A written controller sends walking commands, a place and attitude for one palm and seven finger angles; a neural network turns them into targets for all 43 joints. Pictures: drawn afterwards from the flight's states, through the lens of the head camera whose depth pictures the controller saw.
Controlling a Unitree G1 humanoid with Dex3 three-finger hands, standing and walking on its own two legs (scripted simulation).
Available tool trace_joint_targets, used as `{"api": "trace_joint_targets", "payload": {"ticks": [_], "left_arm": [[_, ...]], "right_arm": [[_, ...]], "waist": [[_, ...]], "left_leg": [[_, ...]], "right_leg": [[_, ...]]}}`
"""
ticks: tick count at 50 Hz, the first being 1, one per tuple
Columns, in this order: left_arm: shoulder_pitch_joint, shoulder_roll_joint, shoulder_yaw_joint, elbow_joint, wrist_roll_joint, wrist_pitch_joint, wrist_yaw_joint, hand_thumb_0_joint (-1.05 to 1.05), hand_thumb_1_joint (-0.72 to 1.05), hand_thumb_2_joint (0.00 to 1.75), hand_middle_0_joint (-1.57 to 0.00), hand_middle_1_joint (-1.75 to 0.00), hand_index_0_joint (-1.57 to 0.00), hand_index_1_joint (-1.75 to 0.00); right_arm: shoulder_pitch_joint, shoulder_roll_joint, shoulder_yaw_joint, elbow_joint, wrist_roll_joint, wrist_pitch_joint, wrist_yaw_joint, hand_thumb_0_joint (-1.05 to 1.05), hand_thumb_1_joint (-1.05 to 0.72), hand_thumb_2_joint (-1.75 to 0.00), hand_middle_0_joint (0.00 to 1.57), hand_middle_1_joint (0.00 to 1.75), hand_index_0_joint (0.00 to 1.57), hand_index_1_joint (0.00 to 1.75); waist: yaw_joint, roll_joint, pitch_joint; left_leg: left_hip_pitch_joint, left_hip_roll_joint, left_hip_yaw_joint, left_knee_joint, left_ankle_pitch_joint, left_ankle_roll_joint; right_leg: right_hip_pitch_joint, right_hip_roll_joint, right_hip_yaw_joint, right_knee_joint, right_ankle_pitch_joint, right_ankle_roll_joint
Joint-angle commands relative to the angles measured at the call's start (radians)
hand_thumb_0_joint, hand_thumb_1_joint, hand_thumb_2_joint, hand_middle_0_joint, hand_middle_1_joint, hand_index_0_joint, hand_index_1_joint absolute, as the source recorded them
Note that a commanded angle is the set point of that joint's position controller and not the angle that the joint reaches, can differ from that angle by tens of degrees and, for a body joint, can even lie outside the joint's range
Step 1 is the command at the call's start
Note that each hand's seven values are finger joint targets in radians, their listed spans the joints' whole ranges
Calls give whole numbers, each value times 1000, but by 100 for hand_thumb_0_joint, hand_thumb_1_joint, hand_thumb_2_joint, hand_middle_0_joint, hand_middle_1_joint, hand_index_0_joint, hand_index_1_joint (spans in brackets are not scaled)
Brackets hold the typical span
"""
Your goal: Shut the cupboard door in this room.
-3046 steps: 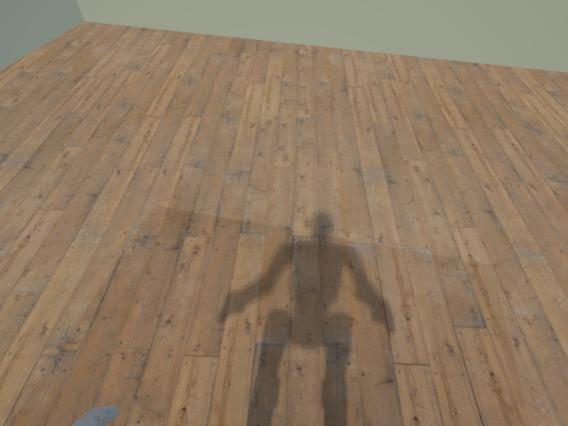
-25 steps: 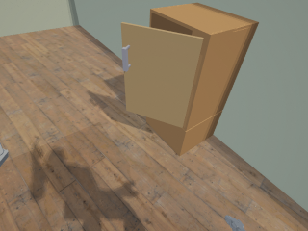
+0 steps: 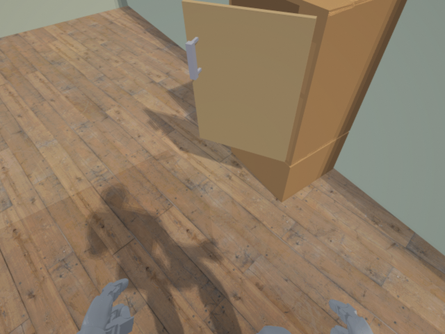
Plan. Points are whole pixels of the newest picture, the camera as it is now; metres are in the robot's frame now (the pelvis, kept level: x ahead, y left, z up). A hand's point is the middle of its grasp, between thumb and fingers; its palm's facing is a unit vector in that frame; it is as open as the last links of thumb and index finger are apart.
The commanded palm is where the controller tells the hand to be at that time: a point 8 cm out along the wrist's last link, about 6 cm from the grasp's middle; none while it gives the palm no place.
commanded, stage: let the arm hang, fingers relaxed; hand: left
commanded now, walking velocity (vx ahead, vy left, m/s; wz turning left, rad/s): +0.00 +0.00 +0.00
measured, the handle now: (195, 58) +0.97 +0.10 +0.00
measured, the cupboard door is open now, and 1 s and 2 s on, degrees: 32 32 32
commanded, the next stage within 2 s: look to check the result in 0.88 s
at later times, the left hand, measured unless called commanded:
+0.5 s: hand out of the picture +0.02 +0.18 -0.14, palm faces +0.05 -0.97 -0.24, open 7.4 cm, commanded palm none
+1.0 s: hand out of the picture -0.03 +0.15 -0.15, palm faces +0.04 -0.99 -0.13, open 7.4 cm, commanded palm none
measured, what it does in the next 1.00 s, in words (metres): stands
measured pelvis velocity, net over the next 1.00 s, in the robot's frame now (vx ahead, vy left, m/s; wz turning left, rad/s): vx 0.00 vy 0.00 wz -0.01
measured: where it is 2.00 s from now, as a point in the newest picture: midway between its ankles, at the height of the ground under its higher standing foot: outside the picture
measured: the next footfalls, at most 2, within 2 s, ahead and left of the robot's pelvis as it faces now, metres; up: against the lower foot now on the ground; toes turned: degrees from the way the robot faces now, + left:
none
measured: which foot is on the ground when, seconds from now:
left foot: down 0.00-1.00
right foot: down 0.00-1.00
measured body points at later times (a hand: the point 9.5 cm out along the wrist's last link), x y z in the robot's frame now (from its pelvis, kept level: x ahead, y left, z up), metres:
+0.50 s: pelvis +0.00 -0.01 +0.03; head +0.00 -0.02 +0.48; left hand +0.02 +0.23 -0.12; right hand -0.01 -0.23 -0.14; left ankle -0.01 +0.09 -0.71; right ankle +0.03 -0.11 -0.71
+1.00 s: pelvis +0.00 +0.00 +0.03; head -0.01 +0.01 +0.48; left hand -0.03 +0.20 -0.14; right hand -0.04 -0.20 -0.13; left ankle -0.01 +0.09 -0.71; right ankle +0.03 -0.11 -0.71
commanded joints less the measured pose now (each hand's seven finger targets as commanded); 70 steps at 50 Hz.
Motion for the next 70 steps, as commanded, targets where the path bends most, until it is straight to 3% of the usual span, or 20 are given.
{"api": "trace_joint_targets", "payload": {"ticks": [1,2,3,4,5,6,8,10,12,13,14,15,16,18,23,29,36,48,70], "left_arm": [[167,174,16,75,9,-93,0,0,90,90,-20,-30,-20,-30],[151,216,15,111,16,-105,0,0,90,90,-20,-30,-20,-30],[82,241,11,130,15,-109,-2,0,90,90,-20,-30,-20,-30],[25,244,5,147,14,-107,-1,0,90,90,-20,-30,-20,-30],[7,177,13,169,19,-114,5,0,90,90,-20,-30,-20,-30],[17,130,23,182,21,-124,11,0,90,90,-20,-30,-20,-30],[10,111,14,239,17,-132,17,0,90,90,-20,-30,-20,-30],[1,96,5,288,11,-134,22,0,90,90,-20,-30,-20,-30],[24,68,-9,339,-1,-135,24,0,90,90,-20,-30,-20,-30],[36,55,-13,359,-4,-131,25,0,90,90,-20,-30,-20,-30],[44,54,-14,380,-3,-128,24,0,90,90,-20,-30,-20,-30],[37,75,-14,412,-4,-122,22,0,90,90,-20,-30,-20,-30],[35,78,-13,430,-6,-118,21,0,90,90,-20,-30,-20,-30],[51,78,-17,465,-6,-114,19,0,90,90,-20,-30,-20,-30],[70,81,-22,528,-5,-109,16,0,90,90,-20,-30,-20,-30],[104,73,-26,570,-4,-113,21,0,90,90,-20,-30,-20,-30],[148,37,-31,607,-3,-116,25,0,90,90,-20,-30,-20,-30],[176,11,-34,627,1,-117,29,0,90,90,-20,-30,-20,-30],[125,65,-24,605,3,-120,29,0,90,90,-20,-30,-20,-30]], "right_arm": [[-47,-113,-55,-32,24,5,-3,0,-90,-90,20,30,20,30],[-25,-62,-55,-19,33,17,0,0,-90,-90,20,30,20,30],[10,-52,-54,3,29,26,2,0,-90,-90,20,30,20,30],[33,-54,-56,33,28,36,7,0,-90,-90,20,30,20,30],[29,-26,-65,66,21,41,2,0,-90,-90,20,30,20,30],[51,-18,-71,86,15,37,-1,0,-90,-90,20,30,20,30],[100,0,-69,133,22,31,-3,0,-90,-90,20,30,20,30],[143,11,-68,178,30,23,-3,0,-90,-90,20,30,20,30],[154,-5,-62,217,29,3,-10,0,-90,-90,20,30,20,30],[133,-21,-59,230,27,-2,-18,0,-90,-90,20,30,20,30],[124,-24,-58,241,29,-5,-24,0,-90,-90,20,30,20,30],[123,-14,-53,263,29,-9,-25,0,-90,-90,20,30,20,30],[128,-8,-50,276,30,-8,-26,0,-90,-90,20,30,20,30],[136,-9,-49,300,30,-5,-25,0,-90,-90,20,30,20,30],[177,-4,-49,352,30,3,-24,0,-90,-90,20,30,20,30],[212,12,-46,388,37,2,-26,0,-90,-90,20,30,20,30],[230,35,-42,410,37,-3,-33,0,-90,-90,20,30,20,30],[245,44,-45,414,38,-8,-36,0,-90,-90,20,30,20,30],[214,-7,-55,403,40,-22,-35,0,-90,-90,20,30,20,30]], "waist": [[107,-42,-193],[81,-135,-154],[51,-98,-110],[27,-10,-68],[25,-35,-41],[29,-26,-49],[25,-25,-105],[15,-93,-122],[35,-30,-129],[52,-13,-115],[60,-3,-97],[60,50,-86],[61,62,-64],[66,10,-18],[59,-41,51],[55,-60,60],[52,-12,56],[54,-5,84],[53,-21,50]], "left_leg": [[-46,92,-135,-103,93,26],[-68,-11,-72,-7,-151,-29],[2,-25,-77,63,-212,-35],[84,-17,-85,106,-196,-33],[59,-13,-104,135,-141,-30],[31,-6,-117,140,-93,-26],[48,8,-117,49,-74,-26],[127,20,-128,-156,30,-27],[221,80,-191,-280,274,-5],[208,114,-207,-291,302,6],[193,119,-209,-301,310,9],[183,109,-204,-325,328,8],[163,112,-200,-352,285,7],[134,103,-194,-389,149,7],[138,78,-175,-421,11,9],[174,74,-158,-413,34,12],[180,79,-156,-421,41,13],[161,84,-167,-436,5,16],[212,101,-167,-437,120,17]], "right_leg": [[361,-50,79,-439,307,-25],[257,-201,309,-601,206,-97],[119,-297,408,-731,29,-183],[14,-291,369,-780,-121,-204],[9,-246,375,-779,-72,-199],[84,-235,348,-740,100,-202],[222,-213,234,-651,384,-205],[275,-177,149,-593,517,-166],[263,-105,81,-565,502,-98],[281,-76,66,-578,492,-78],[302,-69,63,-584,502,-74],[323,-74,47,-568,510,-73],[340,-69,42,-576,470,-71],[340,-67,54,-619,397,-72],[286,-71,79,-672,274,-71],[254,-72,83,-680,269,-70],[251,-68,82,-663,312,-71],[236,-64,74,-639,326,-69],[257,-68,75,-608,399,-70]]}}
